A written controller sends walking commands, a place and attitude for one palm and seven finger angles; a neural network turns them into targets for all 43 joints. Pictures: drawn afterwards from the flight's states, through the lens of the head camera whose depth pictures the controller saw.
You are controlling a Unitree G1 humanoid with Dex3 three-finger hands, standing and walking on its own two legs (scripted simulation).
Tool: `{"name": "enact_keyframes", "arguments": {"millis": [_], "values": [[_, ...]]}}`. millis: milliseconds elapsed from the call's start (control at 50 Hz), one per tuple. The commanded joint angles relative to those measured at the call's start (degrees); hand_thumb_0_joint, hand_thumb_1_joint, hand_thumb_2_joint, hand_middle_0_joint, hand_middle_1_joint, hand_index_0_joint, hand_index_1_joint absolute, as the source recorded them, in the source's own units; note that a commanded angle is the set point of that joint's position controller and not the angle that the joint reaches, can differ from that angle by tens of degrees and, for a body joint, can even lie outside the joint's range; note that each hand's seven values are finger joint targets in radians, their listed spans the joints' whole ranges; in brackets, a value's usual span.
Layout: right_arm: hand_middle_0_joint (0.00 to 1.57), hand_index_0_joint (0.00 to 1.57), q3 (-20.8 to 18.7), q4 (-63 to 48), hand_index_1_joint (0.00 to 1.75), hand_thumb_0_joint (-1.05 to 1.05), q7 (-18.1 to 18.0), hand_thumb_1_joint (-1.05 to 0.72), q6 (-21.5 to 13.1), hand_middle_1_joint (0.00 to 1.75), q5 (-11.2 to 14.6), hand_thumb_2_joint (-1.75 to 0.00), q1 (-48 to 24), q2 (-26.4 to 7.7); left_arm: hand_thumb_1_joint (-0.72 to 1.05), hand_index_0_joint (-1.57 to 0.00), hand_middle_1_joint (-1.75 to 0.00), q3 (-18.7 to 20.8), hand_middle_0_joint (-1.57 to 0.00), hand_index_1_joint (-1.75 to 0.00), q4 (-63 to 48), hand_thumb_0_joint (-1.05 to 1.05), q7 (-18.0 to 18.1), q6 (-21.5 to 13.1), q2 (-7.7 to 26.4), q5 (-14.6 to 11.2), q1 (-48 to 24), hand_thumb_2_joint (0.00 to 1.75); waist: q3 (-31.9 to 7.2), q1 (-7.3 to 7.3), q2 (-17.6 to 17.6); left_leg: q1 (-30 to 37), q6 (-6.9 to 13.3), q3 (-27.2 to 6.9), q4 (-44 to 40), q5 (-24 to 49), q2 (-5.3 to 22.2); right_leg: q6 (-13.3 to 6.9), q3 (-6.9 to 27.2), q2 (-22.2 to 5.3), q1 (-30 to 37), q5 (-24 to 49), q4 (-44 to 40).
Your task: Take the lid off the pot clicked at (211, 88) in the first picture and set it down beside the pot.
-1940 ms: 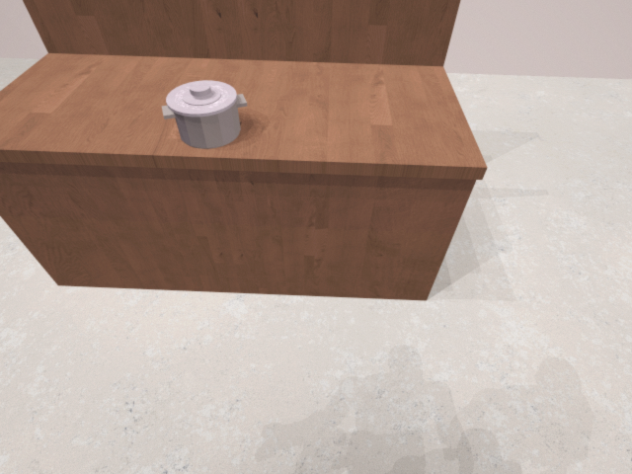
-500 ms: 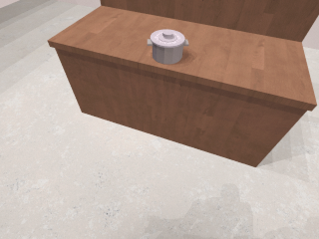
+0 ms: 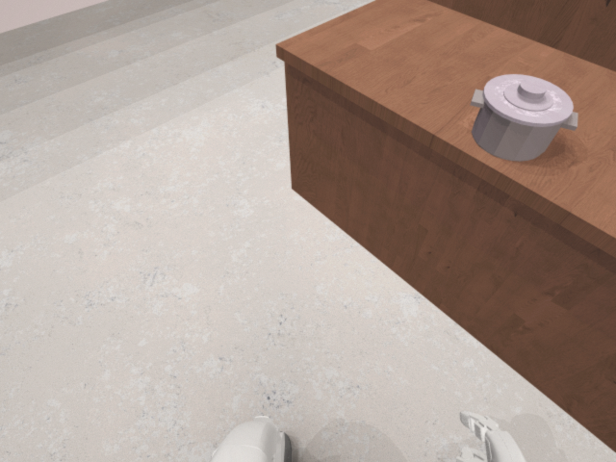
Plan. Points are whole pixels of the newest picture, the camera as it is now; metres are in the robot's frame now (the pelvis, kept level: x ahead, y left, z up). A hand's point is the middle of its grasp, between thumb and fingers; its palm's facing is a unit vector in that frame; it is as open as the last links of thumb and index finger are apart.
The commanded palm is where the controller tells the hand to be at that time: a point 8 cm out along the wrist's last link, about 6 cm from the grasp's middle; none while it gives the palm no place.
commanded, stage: walk to a spot facing it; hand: left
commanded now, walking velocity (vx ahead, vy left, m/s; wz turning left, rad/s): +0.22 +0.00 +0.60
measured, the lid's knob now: (531, 89) +0.84 -0.36 +0.03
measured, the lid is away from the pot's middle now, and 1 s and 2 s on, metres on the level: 0.00 0.00 0.00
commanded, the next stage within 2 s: turn to face it in 0.06 s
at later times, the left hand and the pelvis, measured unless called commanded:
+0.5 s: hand (226, 391) +0.22 +0.17 -0.16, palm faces +0.04 -0.98 -0.22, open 7.3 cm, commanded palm none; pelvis +0.16 -0.01 +0.00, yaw +0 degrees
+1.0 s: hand (214, 316) +0.34 +0.22 -0.15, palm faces -0.24 -0.95 -0.22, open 7.4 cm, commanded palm none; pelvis +0.20 +0.03 +0.01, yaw -18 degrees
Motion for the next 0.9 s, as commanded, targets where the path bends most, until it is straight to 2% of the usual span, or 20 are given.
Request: {"name": "enact_keyframes", "arguments": {"millis": [0, 20, 40, 80, 140, 280, 360, 380, 400, 420, 440, 500, 540, 680, 740, 760, 780, 800, 840, 880], "values": [[0.20, 0.20, -4.2, 0.2, 0.30, 0.00, -2.2, -0.90, -2.6, 0.30, -0.9, -0.90, 20.8, -15.3, 0.90, -0.20, -0.30, 3.0, -0.20, -0.30, -6.8, 0.00, -0.9, -1.1, 10.2, -1.2, -0.6, 0.90, -18.2, -12.50, 7.3, 45.6, 10.6, -25.0, -11.5, 11.8, 14.2, -1.2, 3.1, -0.3, -32.7, 4.6, 47.9], [0.20, 0.20, -5.0, 0.3, 0.30, 0.00, -2.6, -0.90, -2.9, 0.30, 0.8, -0.90, 22.7, -19.4, 0.90, -0.20, -0.30, 2.8, -0.20, -0.30, -10.4, 0.00, -0.8, -1.0, 8.7, -1.5, -5.4, 0.90, -19.9, -12.34, 8.6, 46.6, 15.6, -40.3, -18.7, 20.6, 23.8, -1.1, 11.4, 2.5, -43.9, -7.8, 58.1], [0.20, 0.20, -4.7, -0.4, 0.30, 0.00, -3.1, -0.90, -3.2, 0.30, 1.3, -0.90, 21.7, -18.9, 0.90, -0.20, -0.30, 2.6, -0.20, -0.30, -12.6, 0.00, -0.4, -0.7, 9.2, -1.3, -10.4, 0.90, -14.8, -11.93, -0.8, 38.7, 16.0, -39.4, -20.1, 20.3, 25.0, -1.1, 15.3, 1.0, -46.5, -3.7, 60.7], [0.20, 0.20, -2.9, -2.0, 0.30, 0.00, -3.9, -0.90, -4.1, 0.30, 1.2, -0.90, 11.9, -11.6, 0.90, -0.20, -0.30, 3.0, -0.20, -0.30, -10.0, 0.00, -0.3, 0.2, 7.6, -0.7, -8.7, 0.90, -10.2, -6.86, 7.0, 24.7, 11.5, -29.1, -23.3, 6.5, 17.2, -0.6, 17.9, -1.8, -42.8, 2.4, 56.0], [0.20, 0.20, -1.7, -2.9, 0.30, 0.00, -3.7, -0.90, -4.8, 0.30, 0.8, -0.90, 5.1, -7.7, 0.90, -0.20, -0.30, 3.3, -0.20, -0.30, -7.2, 0.00, -0.8, 1.9, 6.1, 0.1, -3.7, 0.90, -6.6, -1.46, 7.8, 10.1, 8.0, -18.9, -25.0, 7.5, 10.0, 0.1, 16.8, -0.8, -33.3, 6.6, 44.9], [0.20, 0.20, -0.8, 1.2, 0.30, 0.00, -4.6, -0.90, -4.2, 0.30, 0.6, -0.90, 9.4, -4.0, 0.90, -0.20, -0.30, 0.9, -0.20, -0.30, -7.1, 0.00, -0.1, 2.5, 2.1, -0.1, -8.6, 0.90, -3.7, -2.45, 5.4, 10.1, 7.7, -12.3, -24.5, 11.7, 11.3, -0.6, 14.1, 2.3, -25.3, 12.1, 21.7], [0.20, 0.20, -0.7, 2.7, 0.30, 0.00, -4.9, -0.90, -3.4, 0.30, 0.7, -0.90, 10.2, -3.2, 0.90, -0.20, -0.30, 1.4, -0.20, -0.30, -6.2, 0.00, -0.2, 1.7, 4.1, 0.1, -6.4, 0.90, -2.0, -0.96, 2.9, 9.4, 2.4, -7.3, -14.1, 5.5, 9.1, -1.5, 14.0, 5.3, -14.2, 18.9, 6.8], [0.20, 0.20, -0.4, 2.7, 0.30, 0.00, -4.9, -0.90, -3.2, 0.30, 0.9, -0.90, 11.2, -1.6, 0.90, -0.20, -0.30, 2.2, -0.20, -0.30, -6.0, 0.00, -0.1, 1.1, 7.5, 0.3, -4.7, 0.90, -2.7, -0.68, -3.3, 6.5, -0.6, -4.5, -4.7, -2.4, 4.9, -4.0, 23.6, 0.4, -11.1, 27.1, 2.9], [0.20, 0.20, -0.1, 1.8, 0.30, 0.00, -4.8, -0.90, -3.2, 0.30, 1.1, -0.90, 13.5, 0.6, 0.90, -0.20, -0.30, 3.1, -0.20, -0.30, -6.2, 0.00, 0.0, 0.5, 12.2, 0.4, -4.1, 0.90, -5.0, -1.67, -13.6, -0.4, -3.8, -0.8, 7.8, -16.0, -0.8, -11.2, 40.0, -11.8, -7.5, 38.5, -3.0], [0.20, 0.20, -0.1, 1.5, 0.30, 0.00, -5.4, -0.90, -2.4, 0.30, 1.0, -0.90, 12.2, -0.8, 0.90, -0.20, -0.30, 3.2, -0.20, -0.30, -6.5, 0.00, 0.3, 0.8, 12.9, -0.6, -2.3, 0.90, -9.9, -0.07, -13.6, 2.0, -4.4, -5.5, 15.6, -24.2, -0.1, -16.5, 44.9, -15.0, -8.7, 38.7, -7.5], [0.20, 0.20, -0.5, 1.8, 0.30, 0.00, -5.5, -0.90, -2.2, 0.30, 0.8, -0.90, 11.0, -1.6, 0.90, -0.20, -0.30, 3.5, -0.20, -0.30, -6.5, 0.00, 0.8, 1.1, 11.5, -0.6, -6.0, 0.90, -9.1, -1.10, -13.7, 0.5, -4.5, -7.7, 20.1, -20.7, 1.0, -17.4, 43.5, -12.5, -9.4, 37.8, -8.0], [0.20, 0.20, -0.6, 2.6, 0.30, 0.00, -5.4, -0.90, -1.5, 0.30, 0.9, -0.90, 9.9, -1.8, 0.90, -0.20, -0.30, 4.2, -0.20, -0.30, -8.8, 0.00, 1.1, 1.9, 9.9, -0.6, -13.1, 0.90, -9.6, -2.93, -3.1, 1.9, -5.8, -8.3, 20.7, -12.9, 3.0, -16.4, 34.4, -7.4, -12.7, 36.1, -6.6], [0.20, 0.20, -0.5, 2.6, 0.30, 0.00, -5.2, -0.90, -1.0, 0.30, 0.8, -0.90, 10.5, -0.6, 0.90, -0.20, -0.30, 4.5, -0.20, -0.30, -9.2, 0.00, 1.0, 2.3, 9.9, -0.4, -14.7, 0.90, -9.6, -3.22, -2.9, 4.8, -6.2, -7.0, 14.4, -11.5, 3.0, -15.4, 32.3, -5.3, -14.9, 32.5, -7.2], [0.20, 0.20, -0.6, 0.7, 0.30, 0.00, -5.6, -0.90, -1.2, 0.30, 1.2, -0.90, 10.8, -1.3, 0.90, -0.20, -0.30, 5.6, -0.20, -0.30, -9.8, 0.00, 0.0, 3.8, 12.1, -0.4, -16.2, 0.90, -10.4, -2.77, -7.1, 9.9, -5.9, -6.2, -1.9, -8.8, 0.2, -13.9, 36.4, -1.9, -14.2, 27.3, -6.0], [0.20, 0.20, -0.7, 1.4, 0.30, 0.00, -6.1, -0.90, -1.7, 0.30, 1.4, -0.90, 15.2, -2.4, 0.90, -0.20, -0.30, 5.5, -0.20, -0.30, -10.6, 0.00, -0.3, 4.6, 11.3, -1.0, -18.8, 0.90, -10.0, -5.28, -5.8, 21.5, -5.2, -6.3, -16.5, -0.7, 0.8, -9.6, 35.8, 1.7, -22.1, 21.1, -1.8], [0.20, 0.20, -1.2, 1.1, 0.30, 0.00, -6.4, -0.90, -2.1, 0.30, 1.1, -0.90, 16.5, -5.4, 0.90, -0.20, -0.30, 5.0, -0.20, -0.30, -11.7, 0.00, -0.6, 4.8, 9.3, -1.4, -19.4, 0.90, -9.3, -6.17, 1.9, 26.2, -2.8, -13.1, -22.5, -3.0, 7.3, -6.9, 32.1, 6.3, -29.5, 13.5, 3.8], [0.20, 0.20, -2.1, -0.5, 0.30, 0.00, -6.2, -0.90, -2.1, 0.30, 0.4, -0.90, 15.5, -10.6, 0.90, -0.20, -0.30, 4.5, -0.20, -0.30, -13.3, 0.00, -1.3, 4.8, 6.7, -1.6, -19.4, 0.90, -6.8, -5.90, 17.0, 27.0, 2.1, -27.1, -29.0, -3.4, 20.3, -3.7, 23.1, 13.4, -38.9, 0.6, 16.6], [0.20, 0.20, -2.0, -1.8, 0.30, 0.00, -5.9, -0.90, -1.7, 0.30, 0.4, -0.90, 13.0, -10.9, 0.90, -0.20, -0.30, 4.9, -0.20, -0.30, -13.4, 0.00, -1.5, 4.7, 8.8, -0.8, -20.4, 0.90, -4.5, -5.69, 16.9, 20.0, 6.2, -28.9, -30.7, -4.1, 25.8, -2.5, 19.9, 10.5, -38.0, -4.8, 28.0], [0.20, 0.20, -0.9, -2.6, 0.30, 0.00, -6.2, -0.90, -2.1, 0.30, 0.3, -0.90, 8.2, -7.3, 0.90, -0.20, -0.30, 5.4, -0.20, -0.30, -11.5, 0.00, -2.3, 5.1, 9.7, -0.4, -19.6, 0.90, -3.1, -2.98, 10.1, 16.0, 5.6, -19.8, -28.1, 4.3, 20.2, -1.9, 20.5, 8.1, -36.6, 0.4, 38.5], [0.20, 0.20, -0.6, -2.6, 0.30, 0.00, -6.3, -0.90, -2.3, 0.30, 0.3, -0.90, 7.8, -6.7, 0.90, -0.20, -0.30, 4.9, -0.20, -0.30, -10.4, 0.00, -2.7, 5.5, 7.9, -0.7, -18.4, 0.90, -4.1, -2.68, 9.0, 19.9, 4.0, -10.5, -25.1, 15.3, 16.2, -0.8, 18.6, 7.5, -36.9, 3.7, 39.5]]}}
